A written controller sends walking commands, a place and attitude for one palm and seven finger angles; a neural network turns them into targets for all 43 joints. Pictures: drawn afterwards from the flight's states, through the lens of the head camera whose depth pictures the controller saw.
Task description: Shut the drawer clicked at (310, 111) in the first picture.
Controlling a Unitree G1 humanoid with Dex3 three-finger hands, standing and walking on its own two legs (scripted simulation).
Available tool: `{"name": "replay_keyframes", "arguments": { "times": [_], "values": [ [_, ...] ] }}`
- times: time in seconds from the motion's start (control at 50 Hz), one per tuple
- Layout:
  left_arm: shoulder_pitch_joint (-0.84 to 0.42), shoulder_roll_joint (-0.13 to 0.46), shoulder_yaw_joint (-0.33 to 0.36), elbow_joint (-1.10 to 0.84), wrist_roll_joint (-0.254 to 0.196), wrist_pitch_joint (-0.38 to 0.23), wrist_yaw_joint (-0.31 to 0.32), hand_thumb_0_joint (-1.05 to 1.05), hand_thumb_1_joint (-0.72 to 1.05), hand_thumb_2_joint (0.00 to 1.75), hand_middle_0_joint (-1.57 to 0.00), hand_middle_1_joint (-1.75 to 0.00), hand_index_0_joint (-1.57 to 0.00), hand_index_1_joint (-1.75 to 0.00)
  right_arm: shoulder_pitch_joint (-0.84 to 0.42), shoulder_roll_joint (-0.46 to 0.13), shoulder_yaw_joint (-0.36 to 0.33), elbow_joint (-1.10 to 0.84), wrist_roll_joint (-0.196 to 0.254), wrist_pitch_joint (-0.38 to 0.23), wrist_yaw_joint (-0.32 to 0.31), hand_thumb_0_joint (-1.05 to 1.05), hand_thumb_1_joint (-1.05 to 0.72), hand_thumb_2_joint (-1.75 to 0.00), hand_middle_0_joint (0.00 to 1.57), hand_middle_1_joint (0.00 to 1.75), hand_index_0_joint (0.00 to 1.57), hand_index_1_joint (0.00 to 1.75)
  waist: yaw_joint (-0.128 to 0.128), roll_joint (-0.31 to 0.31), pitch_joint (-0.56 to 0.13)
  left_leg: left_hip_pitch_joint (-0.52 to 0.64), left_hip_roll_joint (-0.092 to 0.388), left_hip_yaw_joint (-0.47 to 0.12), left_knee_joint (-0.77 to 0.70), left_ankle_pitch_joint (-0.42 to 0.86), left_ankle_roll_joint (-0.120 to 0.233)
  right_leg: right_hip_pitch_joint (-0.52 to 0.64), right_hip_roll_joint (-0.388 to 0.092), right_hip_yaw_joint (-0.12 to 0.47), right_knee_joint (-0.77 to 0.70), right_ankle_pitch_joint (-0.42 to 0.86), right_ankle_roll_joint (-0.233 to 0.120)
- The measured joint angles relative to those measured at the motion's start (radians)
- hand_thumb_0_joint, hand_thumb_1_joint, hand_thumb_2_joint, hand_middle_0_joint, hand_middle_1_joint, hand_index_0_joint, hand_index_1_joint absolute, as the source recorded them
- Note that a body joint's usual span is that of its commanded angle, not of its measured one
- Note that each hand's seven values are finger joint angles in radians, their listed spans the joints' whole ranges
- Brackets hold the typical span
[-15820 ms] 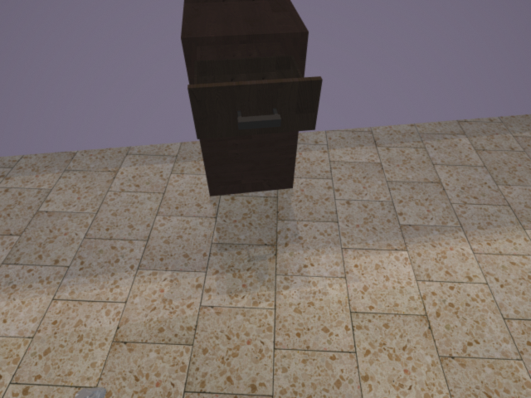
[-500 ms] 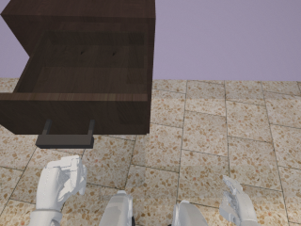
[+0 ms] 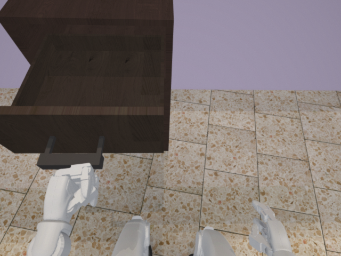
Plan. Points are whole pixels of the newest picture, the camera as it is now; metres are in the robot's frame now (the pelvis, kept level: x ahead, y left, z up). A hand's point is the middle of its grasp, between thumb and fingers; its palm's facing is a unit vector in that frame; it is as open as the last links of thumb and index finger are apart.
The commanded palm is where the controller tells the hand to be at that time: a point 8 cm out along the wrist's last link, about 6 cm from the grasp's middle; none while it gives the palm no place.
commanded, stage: push the drawer shut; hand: left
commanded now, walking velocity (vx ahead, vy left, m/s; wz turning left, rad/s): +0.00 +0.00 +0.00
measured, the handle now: (74, 151) +0.33 +0.24 +0.04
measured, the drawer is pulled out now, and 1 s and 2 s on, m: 0.28 0.17 0.03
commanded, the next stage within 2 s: none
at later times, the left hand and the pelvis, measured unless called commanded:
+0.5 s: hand (95, 163) +0.31 +0.18 +0.03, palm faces +0.03 -1.00 -0.04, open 3.0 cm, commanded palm +0.30 +0.24 +0.04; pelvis -0.01 +0.00 +0.00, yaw +0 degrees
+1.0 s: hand (99, 141) +0.36 +0.19 +0.03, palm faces +0.05 -1.00 -0.04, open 3.0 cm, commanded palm +0.35 +0.24 +0.04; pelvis -0.01 +0.01 +0.01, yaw -1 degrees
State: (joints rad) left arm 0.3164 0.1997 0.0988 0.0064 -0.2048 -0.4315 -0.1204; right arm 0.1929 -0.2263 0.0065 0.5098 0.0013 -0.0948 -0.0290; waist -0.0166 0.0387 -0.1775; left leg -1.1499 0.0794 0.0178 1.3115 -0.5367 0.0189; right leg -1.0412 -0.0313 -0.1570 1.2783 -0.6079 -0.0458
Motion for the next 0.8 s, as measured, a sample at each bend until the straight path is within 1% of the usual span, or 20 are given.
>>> {"name": "replay_keyframes", "arguments": {
  "times": [0.08,0.18,0.28,0.34,0.48,0.62,0.8],
  "values": [
    [-0.027,0.005,0.005,0.042,-0.002,-0.023,-0.007,0.0,0.86,0.91,-1.4,-1.6,-1.4,-1.6,0.008,-0.009,0.003,0.014,-0.002,-0.005,-0.003,0.01,-0.91,-0.9,0.21,0.3,0.21,0.3,0.002,0.0,0.002,0.001,0.0,-0.002,-0.005,0.004,-0.001,0.002,0.001,-0.002,-0.005,0.003,-0.001],
    [-0.096,0.017,0.022,0.104,-0.008,-0.047,-0.028,-0.04,0.81,0.91,-1.4,-1.6,-1.4,-1.6,0.002,-0.019,0.002,0.043,-0.001,-0.01,-0.007,0.01,-0.91,-0.9,0.21,0.3,0.21,0.3,0.006,-0.002,0.008,-0.014,-0.001,-0.007,0.007,0.007,-0.002,-0.011,0.0,-0.007,0.006,0.004,-0.003],
    [-0.182,0.027,0.037,0.164,-0.013,-0.032,-0.04,-0.05,0.79,0.91,-1.4,-1.6,-1.4,-1.6,-0.008,-0.022,0.004,0.065,0.003,-0.012,-0.012,0.01,-0.91,-0.9,0.21,0.3,0.21,0.3,0.006,-0.002,0.016,-0.021,-0.002,-0.008,0.006,0.016,0.0,-0.017,-0.002,-0.008,0.007,0.011,-0.003],
    [-0.23,0.033,0.045,0.201,-0.013,-0.019,-0.043,-0.05,0.78,0.91,-1.4,-1.6,-1.4,-1.6,-0.011,-0.02,0.008,0.071,0.005,-0.012,-0.014,0.01,-0.91,-0.9,0.21,0.3,0.21,0.3,0.002,-0.003,0.018,-0.019,-0.002,-0.007,-0.002,0.023,0.0,-0.016,-0.001,-0.006,0.0,0.019,-0.003],
    [-0.322,0.035,0.059,0.283,-0.007,0.001,-0.028,-0.02,0.8,0.9,-1.4,-1.6,-1.4,-1.6,-0.006,-0.017,0.014,0.077,0.005,-0.009,-0.013,0.01,-0.91,-0.9,0.21,0.3,0.21,0.3,-0.012,-0.003,0.018,-0.003,0.0,0.002,-0.025,0.034,0.004,-0.005,0.002,0.002,-0.023,0.035,0.001],
    [-0.396,0.037,0.074,0.365,0.004,-0.016,-0.016,-0.01,0.79,0.89,-1.4,-1.6,-1.4,-1.6,0.01,-0.019,0.014,0.081,0.003,0.002,-0.009,0.01,-0.91,-0.9,0.21,0.3,0.21,0.3,-0.023,-0.007,0.018,0.008,-0.001,0.014,-0.04,0.037,0.009,0.0,0.002,0.014,-0.037,0.043,0.008],
    [-0.459,0.027,0.072,0.424,0.023,-0.034,0.015,0.01,0.82,0.9,-1.4,-1.6,-1.4,-1.6,0.024,-0.024,0.006,0.096,-0.002,0.023,0.002,0.01,-0.91,-0.9,0.21,0.3,0.21,0.3,-0.028,-0.01,0.022,0.016,-0.006,0.028,-0.059,0.041,0.016,0.001,-0.002,0.027,-0.051,0.049,0.016]
  ]
}}
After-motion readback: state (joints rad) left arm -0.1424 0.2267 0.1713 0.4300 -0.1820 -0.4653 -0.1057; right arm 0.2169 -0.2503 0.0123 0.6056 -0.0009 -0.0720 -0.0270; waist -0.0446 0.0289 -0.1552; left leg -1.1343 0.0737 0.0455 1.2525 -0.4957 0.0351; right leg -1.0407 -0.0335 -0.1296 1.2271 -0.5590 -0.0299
